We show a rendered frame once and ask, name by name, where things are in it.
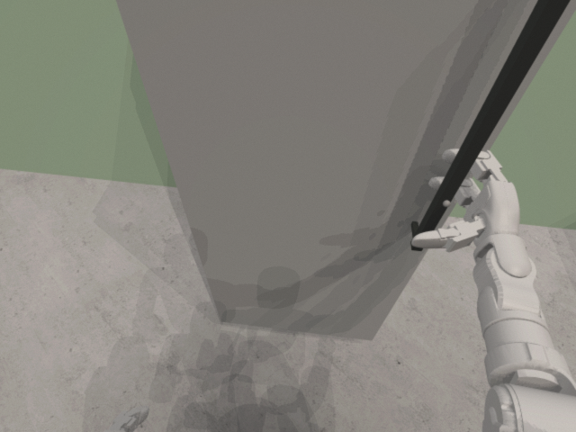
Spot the right robot forearm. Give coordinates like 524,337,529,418
472,234,576,396

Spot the handle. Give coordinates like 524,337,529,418
410,0,571,251

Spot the left robot hand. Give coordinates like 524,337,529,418
104,405,149,432

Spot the fridge door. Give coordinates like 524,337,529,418
116,0,576,341

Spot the right robot hand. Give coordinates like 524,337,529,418
411,148,520,253

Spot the robot right upper arm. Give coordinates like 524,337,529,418
482,383,576,432

